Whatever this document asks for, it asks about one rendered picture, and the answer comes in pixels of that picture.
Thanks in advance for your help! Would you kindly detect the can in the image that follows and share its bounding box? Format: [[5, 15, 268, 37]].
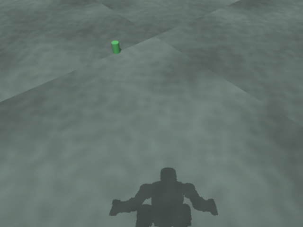
[[111, 41, 120, 54]]

